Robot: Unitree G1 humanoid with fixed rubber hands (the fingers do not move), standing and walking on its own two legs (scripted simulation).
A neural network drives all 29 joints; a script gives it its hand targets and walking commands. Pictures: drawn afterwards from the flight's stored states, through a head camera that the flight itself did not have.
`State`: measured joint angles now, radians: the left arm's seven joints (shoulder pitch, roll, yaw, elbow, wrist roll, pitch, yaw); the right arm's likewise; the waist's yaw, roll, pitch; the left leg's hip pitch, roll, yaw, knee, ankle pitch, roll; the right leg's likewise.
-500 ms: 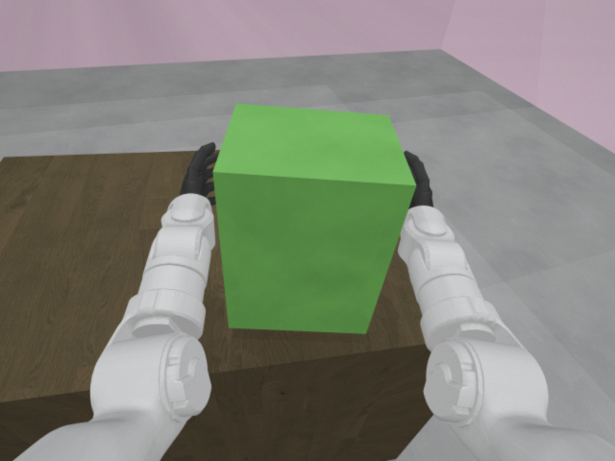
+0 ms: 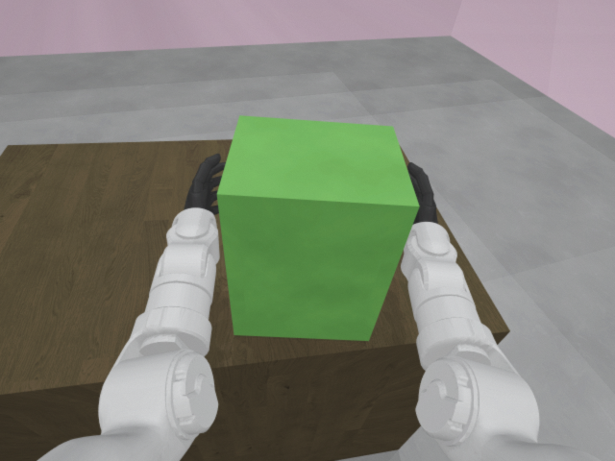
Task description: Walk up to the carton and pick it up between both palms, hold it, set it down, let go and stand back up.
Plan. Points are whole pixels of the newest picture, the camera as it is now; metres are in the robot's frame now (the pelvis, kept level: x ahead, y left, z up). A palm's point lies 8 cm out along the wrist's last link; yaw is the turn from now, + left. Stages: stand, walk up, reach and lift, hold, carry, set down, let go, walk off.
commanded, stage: set down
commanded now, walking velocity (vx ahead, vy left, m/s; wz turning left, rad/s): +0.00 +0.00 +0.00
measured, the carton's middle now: (309, 236) +0.40 +0.01 +0.09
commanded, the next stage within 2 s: none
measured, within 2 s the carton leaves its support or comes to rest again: neither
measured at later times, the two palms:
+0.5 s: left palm (200, 215) +0.40 +0.16 +0.12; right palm (419, 227) +0.39 -0.14 +0.13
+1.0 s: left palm (200, 216) +0.40 +0.16 +0.12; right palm (418, 228) +0.39 -0.14 +0.12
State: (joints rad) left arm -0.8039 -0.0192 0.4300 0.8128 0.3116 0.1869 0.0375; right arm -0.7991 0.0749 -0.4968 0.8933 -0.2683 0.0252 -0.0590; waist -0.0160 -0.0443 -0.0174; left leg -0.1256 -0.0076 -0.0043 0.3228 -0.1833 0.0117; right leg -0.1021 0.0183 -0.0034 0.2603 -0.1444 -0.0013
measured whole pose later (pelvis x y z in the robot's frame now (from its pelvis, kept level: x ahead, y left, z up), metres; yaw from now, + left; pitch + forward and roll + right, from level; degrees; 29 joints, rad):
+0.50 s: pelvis +0.00 +0.00 +0.00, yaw +1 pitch -2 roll -1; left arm -0.79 -0.05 0.49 0.77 0.36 0.17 0.01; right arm -0.77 0.10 -0.53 0.86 -0.29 -0.03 -0.04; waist -0.02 -0.05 0.02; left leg -0.09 -0.01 0.01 0.30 -0.17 0.02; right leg -0.07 0.01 -0.03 0.25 -0.14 0.00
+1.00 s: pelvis +0.00 +0.00 +0.00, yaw +0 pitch -3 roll +0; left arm -0.77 -0.10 0.56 0.69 0.43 0.15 -0.05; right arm -0.74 0.15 -0.60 0.76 -0.39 -0.07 0.00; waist 0.00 -0.04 0.06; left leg -0.06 0.00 0.04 0.28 -0.17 0.02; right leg -0.05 0.00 -0.03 0.25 -0.15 0.00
